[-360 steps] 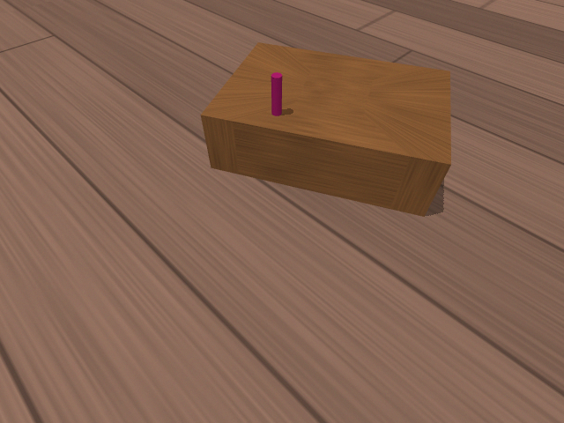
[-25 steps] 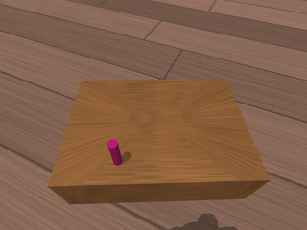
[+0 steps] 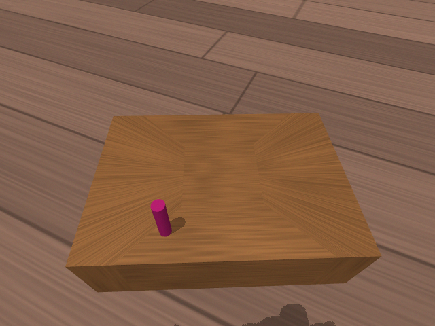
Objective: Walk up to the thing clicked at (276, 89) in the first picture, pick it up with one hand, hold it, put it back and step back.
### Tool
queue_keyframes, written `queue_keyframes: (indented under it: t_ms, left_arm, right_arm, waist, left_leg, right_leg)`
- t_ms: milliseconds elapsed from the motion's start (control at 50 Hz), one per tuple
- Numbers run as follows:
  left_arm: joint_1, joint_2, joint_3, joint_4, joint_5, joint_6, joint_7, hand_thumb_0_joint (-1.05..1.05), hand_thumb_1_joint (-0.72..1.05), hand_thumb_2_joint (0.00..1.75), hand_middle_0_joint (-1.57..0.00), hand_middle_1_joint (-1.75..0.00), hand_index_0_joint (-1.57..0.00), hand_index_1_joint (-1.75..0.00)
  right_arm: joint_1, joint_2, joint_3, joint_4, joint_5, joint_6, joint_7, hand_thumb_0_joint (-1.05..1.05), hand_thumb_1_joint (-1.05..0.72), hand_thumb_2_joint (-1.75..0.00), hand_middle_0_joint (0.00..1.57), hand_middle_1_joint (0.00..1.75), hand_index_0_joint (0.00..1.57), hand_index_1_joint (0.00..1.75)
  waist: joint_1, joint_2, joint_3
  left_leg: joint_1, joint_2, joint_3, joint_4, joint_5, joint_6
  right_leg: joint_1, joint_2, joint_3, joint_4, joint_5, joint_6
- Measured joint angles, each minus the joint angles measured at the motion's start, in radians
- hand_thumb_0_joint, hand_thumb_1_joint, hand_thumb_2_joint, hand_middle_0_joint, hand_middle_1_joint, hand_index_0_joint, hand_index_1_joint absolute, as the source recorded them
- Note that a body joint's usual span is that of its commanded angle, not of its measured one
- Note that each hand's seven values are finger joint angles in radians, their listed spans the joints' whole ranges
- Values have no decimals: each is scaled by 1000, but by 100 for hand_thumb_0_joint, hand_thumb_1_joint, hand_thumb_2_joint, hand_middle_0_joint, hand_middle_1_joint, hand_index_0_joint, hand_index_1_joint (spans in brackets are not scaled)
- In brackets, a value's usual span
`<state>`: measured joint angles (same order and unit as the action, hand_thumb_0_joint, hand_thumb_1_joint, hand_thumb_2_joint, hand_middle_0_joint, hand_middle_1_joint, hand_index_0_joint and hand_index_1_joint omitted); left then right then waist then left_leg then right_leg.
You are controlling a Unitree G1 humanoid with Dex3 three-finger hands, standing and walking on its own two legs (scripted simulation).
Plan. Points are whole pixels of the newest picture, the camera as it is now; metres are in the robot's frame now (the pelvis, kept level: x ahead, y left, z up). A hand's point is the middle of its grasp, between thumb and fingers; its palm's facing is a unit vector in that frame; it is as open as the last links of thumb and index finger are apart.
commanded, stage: stand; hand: left
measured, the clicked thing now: (162, 219) +0.50 +0.19 -0.36
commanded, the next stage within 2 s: go down in 0.32 s
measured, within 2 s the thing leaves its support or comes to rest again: neither
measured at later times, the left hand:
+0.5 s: hand out of the picture +0.09 +0.25 -0.16, palm faces +0.02 -0.94 -0.34, open 7.8 cm
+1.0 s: hand (94, 313) +0.17 +0.27 -0.16, palm faces +0.04 -0.94 -0.33, open 16.5 cm
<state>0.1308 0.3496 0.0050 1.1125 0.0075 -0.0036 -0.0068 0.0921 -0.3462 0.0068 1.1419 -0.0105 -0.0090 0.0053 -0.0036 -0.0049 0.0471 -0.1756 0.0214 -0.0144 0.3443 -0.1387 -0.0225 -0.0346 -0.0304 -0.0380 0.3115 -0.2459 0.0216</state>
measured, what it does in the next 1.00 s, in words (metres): stands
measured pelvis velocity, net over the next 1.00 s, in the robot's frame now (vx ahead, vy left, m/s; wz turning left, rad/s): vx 0.01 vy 0.01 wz -0.03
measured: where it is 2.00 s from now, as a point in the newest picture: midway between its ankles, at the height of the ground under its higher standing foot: outside the picture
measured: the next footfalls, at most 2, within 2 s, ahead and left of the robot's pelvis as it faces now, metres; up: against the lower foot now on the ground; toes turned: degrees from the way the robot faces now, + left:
none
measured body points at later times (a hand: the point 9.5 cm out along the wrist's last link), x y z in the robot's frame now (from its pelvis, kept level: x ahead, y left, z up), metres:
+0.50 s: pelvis +0.00 +0.00 +0.00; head +0.03 +0.00 +0.45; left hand +0.09 +0.30 -0.13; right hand +0.09 -0.29 -0.13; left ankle +0.03 +0.13 -0.75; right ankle -0.05 -0.13 -0.75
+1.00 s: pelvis +0.01 +0.01 -0.03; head +0.07 +0.01 +0.42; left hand +0.17 +0.31 -0.13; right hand +0.13 -0.27 -0.13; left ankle +0.03 +0.13 -0.75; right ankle -0.05 -0.13 -0.75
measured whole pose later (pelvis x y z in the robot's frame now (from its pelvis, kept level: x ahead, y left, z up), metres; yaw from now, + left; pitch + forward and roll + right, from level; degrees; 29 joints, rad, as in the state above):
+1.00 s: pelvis +0.01 +0.01 -0.03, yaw -2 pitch +8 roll +0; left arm 0.10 0.34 0.19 0.71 0.05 0.30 -0.06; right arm 0.25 -0.26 -0.02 0.67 0.03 -0.07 -0.06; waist -0.02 0.00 -0.04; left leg -0.50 0.03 0.01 0.66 -0.30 -0.01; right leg -0.37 -0.03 0.00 0.64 -0.41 0.03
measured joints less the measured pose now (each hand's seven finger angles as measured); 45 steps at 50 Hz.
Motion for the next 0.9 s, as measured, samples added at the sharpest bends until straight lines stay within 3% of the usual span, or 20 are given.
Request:
queue_keyframes:
  t_ms: [440, 500, 560, 620, 700, 900]
  left_arm:
    - [7, 3, -2, -2, 1, 2, 0, 0, 90, 89, -20, -30, -20, -30]
    - [-10, -17, 25, -66, -26, -11, 15, 0, 86, 85, -16, -26, -17, -26]
    - [-104, -29, 75, -53, -17, -9, 13, 1, 76, 75, -11, -19, -12, -19]
    - [-189, -12, 120, -35, 18, 10, -5, 0, 61, 60, -7, -14, -8, -13]
    - [-196, 1, 179, -105, 55, 78, -23, 0, 39, 40, -5, -9, -6, -8]
    - [-74, -6, 179, -314, 45, 280, -39, 0, -11, 13, -5, -4, -6, -3]
  right_arm:
    - [9, 2, -2, 4, -1, -2, -2, 0, -90, -90, 21, 30, 21, 30]
    - [57, 7, -1, -130, 41, -20, -28, 0, -93, -91, 20, 30, 20, 30]
    - [73, 31, -5, -221, 56, -31, -42, 0, -96, -92, 20, 30, 20, 30]
    - [85, 69, -12, -279, 49, -32, -48, 0, -97, -92, 20, 30, 20, 30]
    - [129, 104, -25, -341, 41, -25, -43, 0, -97, -92, 21, 30, 21, 30]
    - [170, 87, -30, -451, 49, -38, -52, 1, -92, -90, 21, 30, 21, 30]
  waist:
    - [3, 0, 1]
    - [2, 9, -6]
    - [-1, 12, 3]
    - [-11, 1, -8]
    - [-22, -12, -41]
    - [-30, 8, -80]
  left_leg:
    - [3, -6, 7, -3, -7, 4]
    - [-65, -6, 5, 47, -23, 6]
    - [-136, -2, 3, 104, -39, 5]
    - [-201, 6, 5, 152, -55, 3]
    - [-235, 14, 19, 186, -77, 0]
    - [-274, 11, 32, 258, -134, 9]
  right_leg:
    - [-2, -7, 6, 2, -8, 4]
    - [-74, -7, 5, 64, -31, 1]
    - [-148, -4, 6, 130, -52, -1]
    - [-217, 3, 12, 184, -69, -4]
    - [-258, 9, 27, 217, -86, -6]
    - [-293, 3, 41, 273, -130, 4]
